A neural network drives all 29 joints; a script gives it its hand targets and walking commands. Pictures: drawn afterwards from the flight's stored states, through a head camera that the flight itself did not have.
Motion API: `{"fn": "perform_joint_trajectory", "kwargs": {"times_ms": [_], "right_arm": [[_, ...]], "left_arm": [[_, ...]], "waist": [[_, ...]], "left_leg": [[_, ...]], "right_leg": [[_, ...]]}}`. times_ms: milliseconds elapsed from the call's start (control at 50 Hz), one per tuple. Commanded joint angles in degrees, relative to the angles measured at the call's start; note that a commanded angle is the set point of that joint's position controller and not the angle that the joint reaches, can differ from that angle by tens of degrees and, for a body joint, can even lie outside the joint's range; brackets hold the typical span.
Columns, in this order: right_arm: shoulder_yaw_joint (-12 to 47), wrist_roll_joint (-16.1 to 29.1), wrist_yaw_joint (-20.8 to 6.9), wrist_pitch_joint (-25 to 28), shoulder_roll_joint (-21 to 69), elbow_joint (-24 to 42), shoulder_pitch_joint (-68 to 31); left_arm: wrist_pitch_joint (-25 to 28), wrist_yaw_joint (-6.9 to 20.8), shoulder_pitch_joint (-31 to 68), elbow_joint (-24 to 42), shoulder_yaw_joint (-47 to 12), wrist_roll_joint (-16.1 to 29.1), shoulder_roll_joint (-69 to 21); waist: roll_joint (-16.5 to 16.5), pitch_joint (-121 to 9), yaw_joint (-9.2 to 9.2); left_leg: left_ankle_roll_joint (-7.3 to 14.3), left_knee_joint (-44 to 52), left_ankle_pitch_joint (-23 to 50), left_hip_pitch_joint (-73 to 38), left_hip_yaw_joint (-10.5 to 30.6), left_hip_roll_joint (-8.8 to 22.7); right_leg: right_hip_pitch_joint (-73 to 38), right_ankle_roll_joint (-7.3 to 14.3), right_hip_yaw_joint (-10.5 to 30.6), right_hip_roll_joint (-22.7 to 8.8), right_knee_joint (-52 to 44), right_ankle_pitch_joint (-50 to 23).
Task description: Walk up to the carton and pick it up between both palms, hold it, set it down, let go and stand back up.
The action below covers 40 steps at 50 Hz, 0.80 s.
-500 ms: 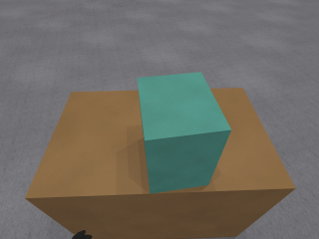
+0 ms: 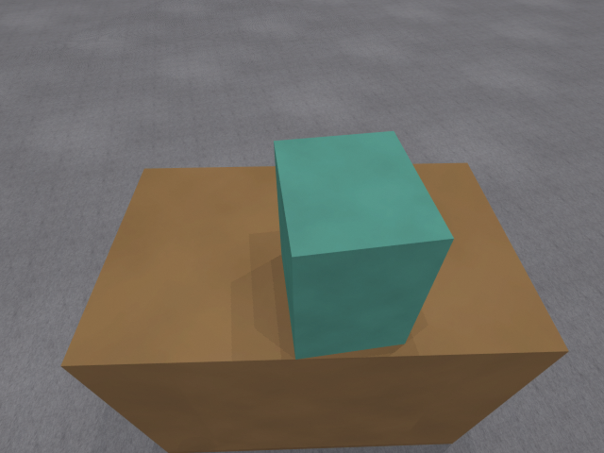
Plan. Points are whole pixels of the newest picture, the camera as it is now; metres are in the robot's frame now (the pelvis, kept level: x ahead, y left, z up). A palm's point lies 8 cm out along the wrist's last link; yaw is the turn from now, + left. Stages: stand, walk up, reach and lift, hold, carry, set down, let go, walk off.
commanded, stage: stand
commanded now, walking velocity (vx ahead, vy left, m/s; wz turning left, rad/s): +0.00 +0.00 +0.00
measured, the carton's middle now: (343, 248) +0.42 -0.03 +0.02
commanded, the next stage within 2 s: none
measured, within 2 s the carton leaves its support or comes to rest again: neither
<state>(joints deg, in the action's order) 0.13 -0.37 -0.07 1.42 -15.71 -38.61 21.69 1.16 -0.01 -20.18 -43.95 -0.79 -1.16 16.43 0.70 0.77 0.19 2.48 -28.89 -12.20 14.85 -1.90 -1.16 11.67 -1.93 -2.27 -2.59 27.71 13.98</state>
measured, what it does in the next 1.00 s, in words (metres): stands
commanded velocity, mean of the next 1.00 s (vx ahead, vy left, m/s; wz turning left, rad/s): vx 0.00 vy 0.00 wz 0.00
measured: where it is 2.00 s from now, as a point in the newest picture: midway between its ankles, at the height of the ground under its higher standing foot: outside the picture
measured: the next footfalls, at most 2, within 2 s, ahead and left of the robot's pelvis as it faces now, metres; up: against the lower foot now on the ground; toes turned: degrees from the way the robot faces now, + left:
none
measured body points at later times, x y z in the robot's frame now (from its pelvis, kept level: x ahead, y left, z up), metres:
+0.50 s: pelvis +0.01 -0.01 +0.00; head +0.00 -0.01 +0.45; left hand +0.06 +0.25 -0.13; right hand +0.07 -0.28 -0.11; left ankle +0.04 +0.09 -0.74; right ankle +0.01 -0.14 -0.74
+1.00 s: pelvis +0.01 -0.02 +0.00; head +0.01 -0.01 +0.45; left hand +0.06 +0.25 -0.13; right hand +0.07 -0.28 -0.12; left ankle +0.04 +0.09 -0.74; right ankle +0.01 -0.14 -0.74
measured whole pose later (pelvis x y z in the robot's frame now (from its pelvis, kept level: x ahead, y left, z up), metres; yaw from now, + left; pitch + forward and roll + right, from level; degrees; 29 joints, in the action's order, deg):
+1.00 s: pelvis +0.01 -0.02 +0.00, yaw +1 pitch -2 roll +0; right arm 0.6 -0.2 0.7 0.8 -15.7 -43.2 21.8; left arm 0.7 -0.6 -20.7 -46.1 -1.5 -0.4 16.2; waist 0.0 0.9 0.2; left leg 1.0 -28.0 -12.5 14.1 -0.8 -0.3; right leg 10.8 -0.6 -3.3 -1.6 27.1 14.8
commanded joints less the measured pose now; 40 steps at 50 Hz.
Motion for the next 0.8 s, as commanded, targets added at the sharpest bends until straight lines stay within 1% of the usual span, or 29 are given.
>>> {"fn": "perform_joint_trajectory", "kwargs": {"times_ms": [0,360,780], "right_arm": [[-2.3,0.0,0.3,0.8,-7.2,3.4,1.4],[-1.9,0.0,0.6,0.4,-6.8,1.6,2.1],[-1.6,0.1,0.9,0.2,-6.7,-0.9,2.5]], "left_arm": [[0.9,-0.3,-1.3,2.9,1.6,0.1,5.8],[0.6,-0.6,-2.2,2.1,1.2,0.4,6.2],[0.3,-0.7,-2.4,1.0,1.0,0.7,6.1]], "waist": [[-1.7,2.4,-0.09],[-0.9,2.2,-0.04],[-0.9,2.4,0.02]], "left_leg": [[0.2,9.0,-6.1,2.7,9.1,7.1],[-0.1,6.8,-1.0,0.8,8.1,6.6],[-0.4,6.8,0.1,0.3,8.1,6.6]], "right_leg": [[1.2,2.2,5.1,-3.1,-4.1,2.3],[1.8,2.7,5.6,-3.7,-4.8,0.5],[1.7,3.0,5.4,-3.7,-5.5,-0.1]]}}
